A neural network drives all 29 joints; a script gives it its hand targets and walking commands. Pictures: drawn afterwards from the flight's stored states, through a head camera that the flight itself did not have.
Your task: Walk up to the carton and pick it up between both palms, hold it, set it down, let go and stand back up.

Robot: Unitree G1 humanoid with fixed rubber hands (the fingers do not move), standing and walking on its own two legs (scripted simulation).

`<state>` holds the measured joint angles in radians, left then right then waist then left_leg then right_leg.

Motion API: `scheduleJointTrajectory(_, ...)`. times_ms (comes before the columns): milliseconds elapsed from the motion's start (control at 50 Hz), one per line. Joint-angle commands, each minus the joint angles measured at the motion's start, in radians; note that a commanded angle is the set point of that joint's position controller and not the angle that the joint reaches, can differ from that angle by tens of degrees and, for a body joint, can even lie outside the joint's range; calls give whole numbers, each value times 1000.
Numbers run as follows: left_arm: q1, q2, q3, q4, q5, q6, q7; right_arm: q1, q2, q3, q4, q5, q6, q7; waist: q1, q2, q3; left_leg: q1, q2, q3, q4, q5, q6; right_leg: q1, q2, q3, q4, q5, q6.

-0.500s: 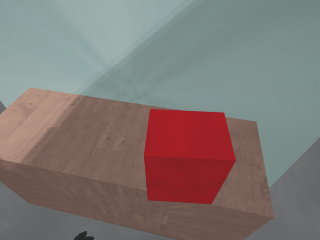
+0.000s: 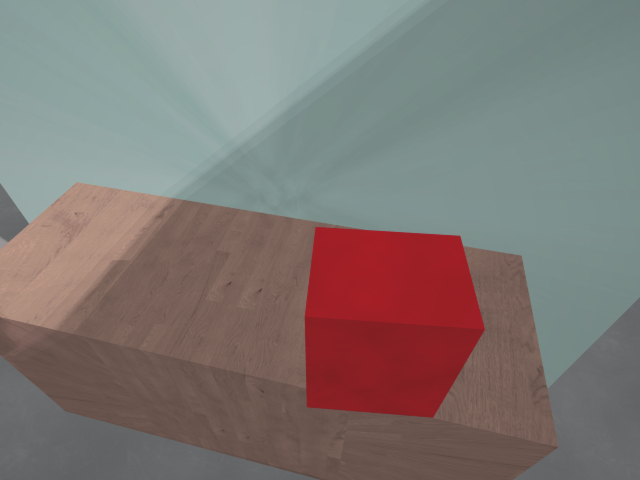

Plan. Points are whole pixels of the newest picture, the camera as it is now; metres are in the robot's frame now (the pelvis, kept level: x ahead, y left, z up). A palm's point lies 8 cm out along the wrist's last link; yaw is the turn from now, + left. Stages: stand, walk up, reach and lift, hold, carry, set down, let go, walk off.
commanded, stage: stand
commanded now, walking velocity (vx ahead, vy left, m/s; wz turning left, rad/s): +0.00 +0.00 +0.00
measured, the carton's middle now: (377, 327) +0.38 -0.07 -0.06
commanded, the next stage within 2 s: none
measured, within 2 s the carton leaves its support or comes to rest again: neither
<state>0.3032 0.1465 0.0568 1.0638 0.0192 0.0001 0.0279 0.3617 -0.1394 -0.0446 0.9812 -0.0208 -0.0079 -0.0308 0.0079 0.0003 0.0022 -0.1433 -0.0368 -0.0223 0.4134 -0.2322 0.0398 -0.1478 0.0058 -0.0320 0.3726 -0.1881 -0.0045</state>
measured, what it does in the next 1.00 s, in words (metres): stands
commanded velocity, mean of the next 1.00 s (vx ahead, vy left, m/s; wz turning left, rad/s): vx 0.00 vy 0.00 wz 0.00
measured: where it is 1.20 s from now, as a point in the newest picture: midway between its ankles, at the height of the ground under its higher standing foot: outside the picture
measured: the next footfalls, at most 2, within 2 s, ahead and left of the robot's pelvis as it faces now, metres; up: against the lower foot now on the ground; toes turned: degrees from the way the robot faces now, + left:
none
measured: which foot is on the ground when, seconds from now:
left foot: down 0.00-1.00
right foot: down 0.00-1.00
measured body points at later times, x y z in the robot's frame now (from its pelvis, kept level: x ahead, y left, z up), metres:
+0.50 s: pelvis +0.01 +0.00 +0.00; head +0.00 +0.01 +0.45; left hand -0.02 +0.20 -0.17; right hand -0.02 -0.21 -0.16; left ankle +0.00 +0.09 -0.74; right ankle +0.01 -0.12 -0.74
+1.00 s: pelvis +0.03 +0.01 +0.00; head +0.03 +0.02 +0.45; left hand -0.01 +0.21 -0.17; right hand +0.00 -0.20 -0.16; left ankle +0.00 +0.09 -0.74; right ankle +0.01 -0.12 -0.74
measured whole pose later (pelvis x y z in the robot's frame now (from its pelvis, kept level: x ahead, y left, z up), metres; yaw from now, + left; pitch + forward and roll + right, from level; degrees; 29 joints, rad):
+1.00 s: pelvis +0.03 +0.01 +0.00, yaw +0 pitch -1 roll +0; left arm 0.30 0.10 0.01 1.20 0.01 0.00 0.05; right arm 0.35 -0.10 0.01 1.14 -0.01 -0.02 -0.04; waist 0.00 -0.01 0.02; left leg -0.11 -0.06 -0.02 0.40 -0.27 0.05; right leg -0.13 -0.02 -0.02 0.41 -0.25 0.01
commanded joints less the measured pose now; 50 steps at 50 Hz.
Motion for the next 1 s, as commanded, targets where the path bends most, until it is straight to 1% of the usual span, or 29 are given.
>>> scheduleJointTrajectory(0, 51, 63, 0, 7, -2, -12, 7, 58, -133, -19, -19, -6, -12, -3, 1, -11, 71, -101, 111, -122, -136, 19, 28, 6, -79, 80, -49, 50, -19)
scheduleJointTrajectory(20, 55, 62, -6, 17, 4, -9, 9, 65, -124, -15, -7, -6, -10, -3, -13, 21, 66, -108, 113, -123, -148, 6, 30, 22, -78, 75, -37, 64, -5)
scheduleJointTrajectory(40, 56, 61, -6, 35, -2, -8, 9, 77, -85, 0, 4, -1, -10, -4, -16, 0, 84, -124, 119, -130, -150, 5, 26, 14, -75, 70, -32, 57, -7)
scheduleJointTrajectory(60, 75, 43, -11, 41, 0, -5, 11, 81, -85, 6, 16, 0, -13, -5, -4, 40, 107, -150, 129, -150, -159, 3, 31, 31, -86, 75, -35, 52, -11)
scheduleJointTrajectory(80, 67, 42, -11, 39, 2, -5, 9, 70, -66, 14, 21, 2, -13, -7, 5, -5, 118, -140, 132, -155, -156, 18, 38, 19, -78, 61, -26, 55, -6)
scheduleJointTrajectory(120, 80, 27, -20, 63, -4, -4, 11, 68, -80, 13, 20, 4, -10, -6, -2, 6, 107, -109, 111, -115, -146, 38, 37, -3, -89, 90, -38, 68, -6)
scheduleJointTrajectory(140, 87, 39, -14, 78, -10, -4, 9, 60, -95, 10, 25, 2, -13, -8, -1, -57, 100, -93, 125, -125, -144, 55, 38, -11, -80, 83, -33, 55, -6)
scheduleJointTrajectory(180, 52, 25, -18, 66, -12, -4, 11, 69, -81, 15, 44, 4, -16, -5, -10, 79, 113, -130, 113, -130, -177, -35, 25, 0, -82, 79, -37, 51, -2)
scheduleJointTrajectory(200, 66, 61, -16, 72, -8, -5, 10, 85, -57, 29, 60, 3, -18, 0, -11, 65, 83, -126, 111, -138, -175, -35, 26, 19, -73, 75, -25, 28, -4)
scheduleJointTrajectory(220, 84, 77, -13, 86, 1, -4, 11, 85, -95, 16, 69, 0, -20, -6, -5, -4, 112, -121, 118, -142, -163, 33, 37, 28, -91, 74, -41, 71, -1)
scheduleJointTrajectory(260, 69, 39, -20, 84, -2, -9, 14, 67, -60, 28, 66, 5, -18, -10, 5, 16, 134, -93, 119, -119, -149, 119, 30, -26, -89, 80, -22, 79, -5)
scheduleJointTrajectory(340, 78, -11, -34, 109, -5, -4, 13, 103, -67, 22, 98, 8, -12, -16, -9, -38, 161, -144, 108, -111, -145, 4, 29, -1, -88, 74, -48, 47, -6)
scheduleJointTrajectory(460, 67, 11, -32, 117, -6, -10, 15, 67, -47, 35, 103, 8, -15, -7, -10, 19, 114, -111, 99, -115, -139, 29, 28, -4, -89, 80, -32, 65, -5)
scheduleJointTrajectory(480, 99, 24, -34, 127, -3, -9, 16, 75, -88, 27, 108, 7, -11, -5, -11, -16, 77, -69, 92, -110, -128, 31, 27, -26, -77, 81, -37, 51, 1)
scheduleJointTrajectory(520, 72, 45, -25, 122, -4, -12, 20, 77, -70, 31, 117, 10, -14, -9, -17, 22, 108, -112, 102, -111, -118, 99, 37, 4, -97, 93, -52, 78, -8)
scheduleJointTrajectory(560, 83, 49, -25, 124, -10, -11, 18, 69, -88, 27, 116, 11, -17, -14, -11, -14, 116, -64, 94, -95, -107, 128, 29, -42, -87, 92, -37, 78, -4)
scheduleJointTrajectory(580, 94, 15, -32, 134, -8, -11, 16, 86, -59, 38, 121, 4, -21, -14, -17, 27, 69, -62, 102, -102, -107, 128, 32, 4, -94, 87, -37, 89, -3)
scheduleJointTrajectory(640, 97, 12, -36, 139, -8, -5, 20, 39, -55, 38, 109, 10, -25, -8, -5, 11, 112, -92, 108, -121, -134, 74, 37, -26, -88, 71, -25, 78, 1)
scheduleJointTrajectory(700, 88, 17, -35, 138, -3, -2, 21, 78, -37, 44, 139, 6, -18, -13, -10, 2, 122, -70, 97, -96, -108, 141, 32, -28, -96, 77, -27, 81, 3)
scheduleJointTrajectory(740, 88, 43, -32, 137, -9, -5, 21, 81, -57, 39, 134, 14, -23, -11, -18, -49, 110, -74, 108, -112, -98, 205, 37, 8, -101, 80, -27, 117, -3)
scheduleJointTrajectory(760, 125, 23, -32, 141, -14, -7, 21, 62, -48, 45, 132, 11, -28, -8, 4, -26, 77, -64, 101, -102, -97, 240, 36, 28, -96, 77, -17, 128, -2)
scheduleJointTrajectory(780, 106, 32, -33, 137, -13, -8, 19, 74, -41, 50, 142, 12, -25, -15, -1, 23, 113, -58, 92, -95, -113, 191, 26, -12, -94, 91, -23, 92, -6)
scheduleJointTrajectory(800, 77, 40, -28, 128, -9, -6, 18, 86, -62, 44, 151, 12, -25, -10, -20, 0, 96, -64, 112, -129, -112, 204, 29, 13, -90, 72, -11, 82, -5)
scheduleJointTrajectory(820, 95, 33, -28, 128, -10, -7, 21, 100, -44, 42, 157, 7, -22, -13, -8, 48, 59, -46, 111, -126, -109, 212, 29, 37, -92, 67, -12, 82, 1)
scheduleJointTrajectory(860, 117, 1, -39, 133, -10, -4, 17, 82, -47, 42, 155, 8, -20, -15, 5, 26, 83, -40, 119, -120, -102, 212, 35, 8, -86, 71, -20, 76, 1)
scheduleJointTrajectory(900, 95, 16, -39, 139, -8, -7, 22, 67, -51, 40, 140, 11, -18, -17, -6, -61, 110, -36, 114, -116, -100, 200, 39, -14, -90, 76, -25, 96, 5)
scheduleJointTrajectory(940, 44, 7, -45, 127, -9, -3, 20, 101, -80, 37, 159, 10, -15, -15, -29, -21, 134, -67, 93, -94, -106, 176, 28, -8, -95, 80, -24, 85, 5)
scheduleJointTrajectory(960, 75, 20, -39, 125, -9, -1, 21, 70, -62, 43, 152, 9, -17, -14, -1, -25, 142, -72, 113, -107, -99, 221, 35, -12, -94, 66, -29, 94, 8)
scheduleJointTrajectory(980, 90, 51, -33, 138, -13, -1, 20, 63, -61, 44, 141, 9, -22, -10, -10, -31, 117, -59, 109, -110, -99, 215, 39, -1, -95, 84, -24, 101, 1)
